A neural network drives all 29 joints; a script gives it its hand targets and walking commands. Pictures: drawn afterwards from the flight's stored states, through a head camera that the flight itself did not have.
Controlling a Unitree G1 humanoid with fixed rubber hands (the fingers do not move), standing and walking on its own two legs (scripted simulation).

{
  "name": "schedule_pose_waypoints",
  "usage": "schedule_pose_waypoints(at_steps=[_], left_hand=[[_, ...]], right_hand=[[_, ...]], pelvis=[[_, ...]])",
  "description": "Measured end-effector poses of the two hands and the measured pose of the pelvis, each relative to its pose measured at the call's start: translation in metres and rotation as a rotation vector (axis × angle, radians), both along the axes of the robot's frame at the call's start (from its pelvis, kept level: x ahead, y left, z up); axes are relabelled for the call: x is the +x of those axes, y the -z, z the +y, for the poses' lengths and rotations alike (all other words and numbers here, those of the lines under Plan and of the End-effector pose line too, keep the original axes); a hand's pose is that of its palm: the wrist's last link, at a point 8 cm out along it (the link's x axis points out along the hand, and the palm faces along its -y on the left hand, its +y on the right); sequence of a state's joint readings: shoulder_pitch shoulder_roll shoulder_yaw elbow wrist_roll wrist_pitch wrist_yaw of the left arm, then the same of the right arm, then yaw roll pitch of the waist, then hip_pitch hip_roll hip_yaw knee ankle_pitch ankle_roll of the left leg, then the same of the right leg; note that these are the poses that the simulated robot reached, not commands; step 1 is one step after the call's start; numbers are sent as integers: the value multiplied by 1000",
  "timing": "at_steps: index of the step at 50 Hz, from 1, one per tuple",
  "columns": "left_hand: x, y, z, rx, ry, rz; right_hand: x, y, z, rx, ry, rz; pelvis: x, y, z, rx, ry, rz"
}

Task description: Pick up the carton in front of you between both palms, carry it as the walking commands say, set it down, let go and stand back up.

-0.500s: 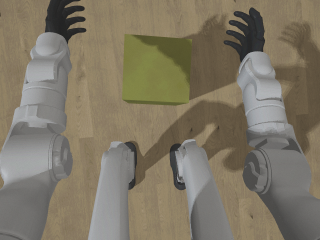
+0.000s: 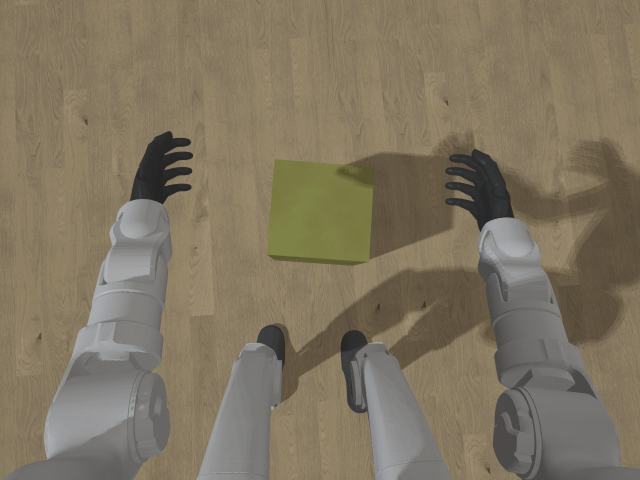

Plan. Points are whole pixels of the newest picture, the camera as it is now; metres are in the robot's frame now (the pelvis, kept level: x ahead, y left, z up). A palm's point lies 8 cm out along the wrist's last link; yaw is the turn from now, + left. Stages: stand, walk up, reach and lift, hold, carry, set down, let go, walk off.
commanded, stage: let go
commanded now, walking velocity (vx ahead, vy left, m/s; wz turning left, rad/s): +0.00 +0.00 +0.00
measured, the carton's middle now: (318, 219) +0.46 -0.02 -0.56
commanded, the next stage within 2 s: stand in 1.04 s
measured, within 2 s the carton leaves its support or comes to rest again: neither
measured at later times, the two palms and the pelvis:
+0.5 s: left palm (78, 340) +0.27 +0.22 +0.00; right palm (598, 356) +0.24 -0.24 +0.01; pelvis +0.06 -0.01 +0.09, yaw +0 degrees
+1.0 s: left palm (47, 413) +0.22 +0.23 +0.03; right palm (613, 392) +0.22 -0.24 +0.03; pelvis +0.06 -0.01 +0.09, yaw +0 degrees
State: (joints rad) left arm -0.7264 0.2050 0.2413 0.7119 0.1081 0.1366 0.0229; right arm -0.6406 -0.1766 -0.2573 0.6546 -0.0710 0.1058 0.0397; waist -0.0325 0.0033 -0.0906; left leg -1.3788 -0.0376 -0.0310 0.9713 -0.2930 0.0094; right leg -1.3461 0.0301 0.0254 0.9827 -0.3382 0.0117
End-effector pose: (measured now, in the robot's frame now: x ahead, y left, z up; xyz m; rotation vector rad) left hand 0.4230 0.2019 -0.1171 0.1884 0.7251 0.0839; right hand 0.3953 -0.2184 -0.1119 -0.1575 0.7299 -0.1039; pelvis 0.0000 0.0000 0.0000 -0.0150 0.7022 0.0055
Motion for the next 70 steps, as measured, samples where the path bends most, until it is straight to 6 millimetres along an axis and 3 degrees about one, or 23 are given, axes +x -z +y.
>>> schedule_pose_waypoints(at_steps=[9,17,25,30,38,52,62,70], left_hand=[[-51,-48,6,-13,0,18],[-96,-84,7,-16,10,30],[-152,-118,15,-14,10,44],[-179,-135,20,-15,7,48],[-200,-145,25,-20,8,67],[-206,-141,23,-19,-1,69],[-225,-126,71,150,-46,164],[-224,-124,83,183,-60,204]], right_hand=[[-49,-52,-20,-3,-20,34],[-98,-89,-24,5,-8,44],[-151,-124,-25,-2,-5,53],[-170,-137,-26,2,-10,54],[-172,-141,-21,7,-34,56],[-177,-144,-23,-38,-16,90],[-183,-127,-65,-174,17,131],[-183,-120,-73,-195,19,180]], pelvis=[[29,-38,-6,8,2,-152],[50,-64,-10,14,10,-300],[64,-86,-11,16,12,-485],[68,-94,-9,16,14,-602],[63,-94,-7,18,14,-742],[58,-91,-7,16,16,-818],[67,-88,-6,10,7,-720],[77,-90,-5,12,6,-706]])
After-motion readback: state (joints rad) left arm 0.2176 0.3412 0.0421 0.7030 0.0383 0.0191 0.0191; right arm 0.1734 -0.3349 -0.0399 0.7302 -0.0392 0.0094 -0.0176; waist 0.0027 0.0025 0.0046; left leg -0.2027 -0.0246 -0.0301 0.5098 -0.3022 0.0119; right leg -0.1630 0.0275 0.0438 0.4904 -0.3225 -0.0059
